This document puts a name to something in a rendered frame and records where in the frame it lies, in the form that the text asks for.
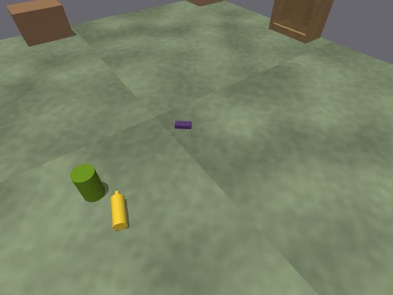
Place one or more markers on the bookshelf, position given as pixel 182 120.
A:
pixel 302 20

